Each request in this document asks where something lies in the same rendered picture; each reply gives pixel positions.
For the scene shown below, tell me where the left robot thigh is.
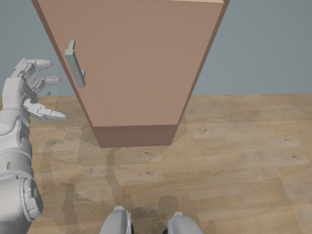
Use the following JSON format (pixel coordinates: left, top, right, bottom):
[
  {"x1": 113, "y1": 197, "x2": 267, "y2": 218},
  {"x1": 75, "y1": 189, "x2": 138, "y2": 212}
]
[{"x1": 99, "y1": 210, "x2": 132, "y2": 234}]

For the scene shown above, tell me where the robot left upper arm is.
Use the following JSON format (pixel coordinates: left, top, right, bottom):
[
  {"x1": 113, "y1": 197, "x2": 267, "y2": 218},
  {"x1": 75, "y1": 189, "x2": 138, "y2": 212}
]
[{"x1": 0, "y1": 177, "x2": 44, "y2": 234}]

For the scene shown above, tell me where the handle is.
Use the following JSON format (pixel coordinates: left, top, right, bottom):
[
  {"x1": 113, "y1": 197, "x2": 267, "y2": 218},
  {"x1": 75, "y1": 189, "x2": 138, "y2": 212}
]
[{"x1": 64, "y1": 39, "x2": 86, "y2": 88}]

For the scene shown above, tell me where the robot left hand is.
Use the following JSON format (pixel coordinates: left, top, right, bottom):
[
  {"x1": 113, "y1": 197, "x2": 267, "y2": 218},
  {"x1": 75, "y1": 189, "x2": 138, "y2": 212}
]
[{"x1": 2, "y1": 58, "x2": 67, "y2": 122}]

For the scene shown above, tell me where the robot left forearm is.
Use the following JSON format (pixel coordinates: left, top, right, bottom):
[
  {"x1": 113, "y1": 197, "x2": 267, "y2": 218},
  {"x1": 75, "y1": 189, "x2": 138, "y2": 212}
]
[{"x1": 0, "y1": 109, "x2": 34, "y2": 184}]

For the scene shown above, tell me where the cupboard door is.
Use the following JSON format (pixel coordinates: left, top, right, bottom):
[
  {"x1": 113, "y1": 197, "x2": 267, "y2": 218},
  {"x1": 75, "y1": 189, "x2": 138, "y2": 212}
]
[{"x1": 37, "y1": 0, "x2": 224, "y2": 127}]

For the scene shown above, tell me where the left robot shin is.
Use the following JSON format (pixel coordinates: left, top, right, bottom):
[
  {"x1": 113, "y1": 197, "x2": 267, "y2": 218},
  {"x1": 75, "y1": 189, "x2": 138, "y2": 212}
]
[{"x1": 114, "y1": 206, "x2": 125, "y2": 211}]

